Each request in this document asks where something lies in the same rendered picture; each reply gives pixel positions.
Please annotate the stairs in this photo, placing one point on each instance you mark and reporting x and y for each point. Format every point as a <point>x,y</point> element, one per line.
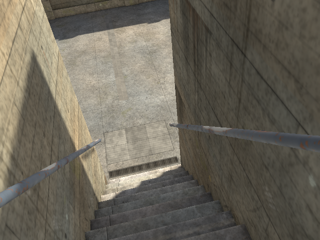
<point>162,204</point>

